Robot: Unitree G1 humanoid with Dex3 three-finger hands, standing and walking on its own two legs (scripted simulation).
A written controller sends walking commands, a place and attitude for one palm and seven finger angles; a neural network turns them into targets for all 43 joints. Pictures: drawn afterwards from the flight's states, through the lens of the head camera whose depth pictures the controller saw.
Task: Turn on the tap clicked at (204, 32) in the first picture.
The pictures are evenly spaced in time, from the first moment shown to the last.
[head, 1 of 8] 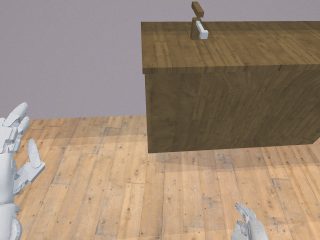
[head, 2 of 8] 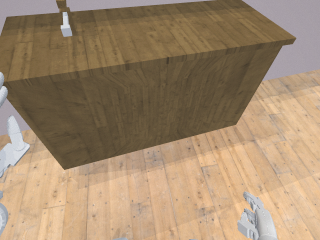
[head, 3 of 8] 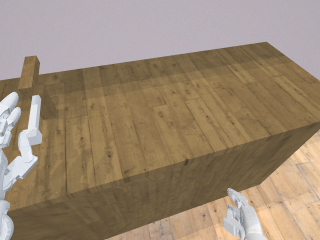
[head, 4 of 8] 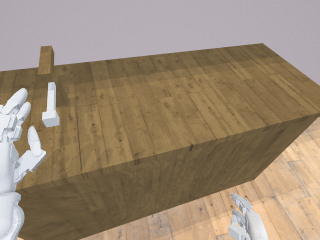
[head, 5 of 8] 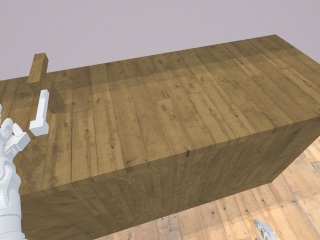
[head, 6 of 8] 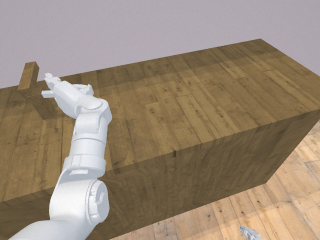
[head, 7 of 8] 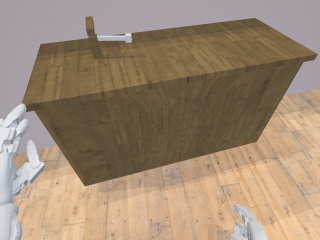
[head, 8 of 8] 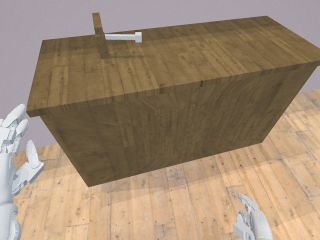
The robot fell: no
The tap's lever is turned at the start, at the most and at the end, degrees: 0 74 74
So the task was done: yes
